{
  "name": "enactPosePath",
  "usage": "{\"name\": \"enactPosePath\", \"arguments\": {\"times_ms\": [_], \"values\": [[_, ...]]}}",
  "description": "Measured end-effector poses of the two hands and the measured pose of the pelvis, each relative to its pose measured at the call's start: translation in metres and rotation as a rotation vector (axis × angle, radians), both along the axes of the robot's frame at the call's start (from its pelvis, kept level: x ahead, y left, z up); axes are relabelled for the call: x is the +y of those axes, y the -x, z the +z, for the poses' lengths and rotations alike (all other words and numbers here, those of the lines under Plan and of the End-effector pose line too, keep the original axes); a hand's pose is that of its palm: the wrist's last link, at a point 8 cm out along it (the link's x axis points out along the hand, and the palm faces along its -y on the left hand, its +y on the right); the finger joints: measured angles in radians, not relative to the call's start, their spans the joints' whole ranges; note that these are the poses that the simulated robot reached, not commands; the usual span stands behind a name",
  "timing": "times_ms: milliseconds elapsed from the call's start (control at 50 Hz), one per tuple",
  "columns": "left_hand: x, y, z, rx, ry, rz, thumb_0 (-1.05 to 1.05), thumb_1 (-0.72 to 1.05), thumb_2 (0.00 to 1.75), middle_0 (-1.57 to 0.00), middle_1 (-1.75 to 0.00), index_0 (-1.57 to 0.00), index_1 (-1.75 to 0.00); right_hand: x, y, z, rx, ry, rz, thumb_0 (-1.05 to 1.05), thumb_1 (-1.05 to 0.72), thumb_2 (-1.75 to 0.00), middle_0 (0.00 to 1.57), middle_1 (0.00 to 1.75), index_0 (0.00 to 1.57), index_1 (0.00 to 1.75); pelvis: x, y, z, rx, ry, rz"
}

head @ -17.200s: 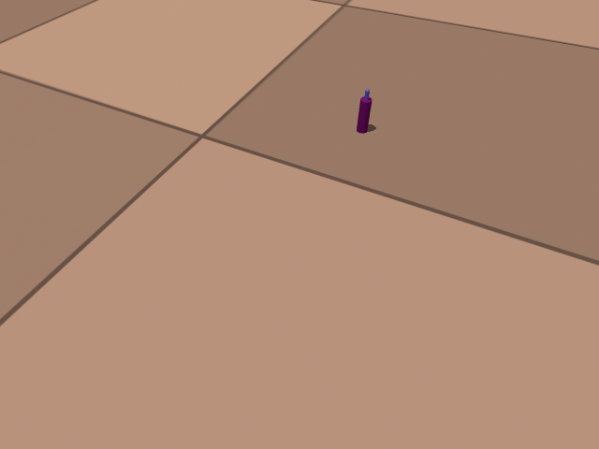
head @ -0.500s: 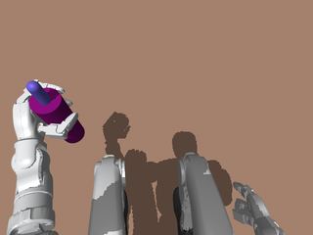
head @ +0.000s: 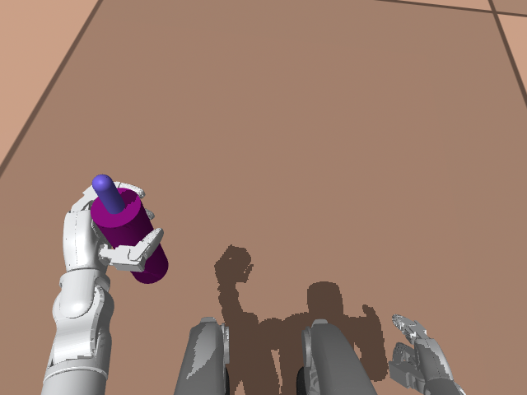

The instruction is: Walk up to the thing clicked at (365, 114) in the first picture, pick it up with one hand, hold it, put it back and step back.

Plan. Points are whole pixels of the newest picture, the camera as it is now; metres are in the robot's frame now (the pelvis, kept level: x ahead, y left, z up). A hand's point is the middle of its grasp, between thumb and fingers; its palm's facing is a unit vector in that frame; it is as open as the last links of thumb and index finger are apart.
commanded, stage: lift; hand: left
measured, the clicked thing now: (130, 232) +0.35 +0.21 +0.01
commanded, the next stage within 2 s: hold in 1.08 s
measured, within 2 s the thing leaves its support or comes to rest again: neither
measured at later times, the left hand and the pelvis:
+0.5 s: hand (127, 209) +0.34 +0.18 +0.10, palm faces +0.13 -0.99 -0.03, open 8.8 cm; pelvis +0.01 +0.00 +0.07, yaw +2 degrees
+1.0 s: hand (125, 186) +0.35 +0.17 +0.13, palm faces +0.13 -0.99 +0.00, open 8.8 cm; pelvis +0.03 -0.01 +0.10, yaw +2 degrees
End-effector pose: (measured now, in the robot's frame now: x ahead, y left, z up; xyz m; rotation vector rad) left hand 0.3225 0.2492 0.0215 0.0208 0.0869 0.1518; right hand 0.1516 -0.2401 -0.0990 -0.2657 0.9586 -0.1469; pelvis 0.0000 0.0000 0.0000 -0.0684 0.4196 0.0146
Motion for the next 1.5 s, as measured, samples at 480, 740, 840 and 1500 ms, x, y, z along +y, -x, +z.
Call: {"name": "enactPosePath", "arguments": {"times_ms": [480,740,840,1500], "values": [[-0.018,0.009,0.077,-0.009,-0.003,-0.016,0.02,-0.26,1.17,-0.79,-1.15,-0.77,-1.14,0.002,0.006,0.067,0.007,-0.030,0.020,0.01,-0.91,-0.90,0.20,0.30,0.20,0.29,-0.004,-0.012,0.070,-0.144,-0.029,0.017],[-0.027,0.000,0.100,-0.010,0.016,-0.014,0.02,-0.26,1.17,-0.79,-1.15,-0.77,-1.14,-0.004,-0.004,0.092,-0.016,-0.024,0.013,0.01,-0.90,-0.90,0.20,0.30,0.20,0.29,-0.009,-0.023,0.092,-0.195,-0.037,0.018],[-0.027,-0.001,0.103,-0.003,0.022,-0.014,0.02,-0.26,1.17,-0.79,-1.15,-0.76,-1.14,-0.006,-0.005,0.098,-0.011,-0.019,0.012,0.01,-0.90,-0.90,0.20,0.30,0.20,0.29,-0.008,-0.026,0.098,-0.208,-0.040,0.016],[-0.027,-0.004,0.131,-0.035,0.024,-0.019,0.02,-0.25,1.15,-0.80,-1.13,-0.77,-1.13,-0.002,-0.007,0.115,0.006,-0.028,0.000,0.01,-0.91,-0.90,0.20,0.30,0.20,0.29,-0.005,-0.037,0.117,-0.275,-0.046,0.013]]}}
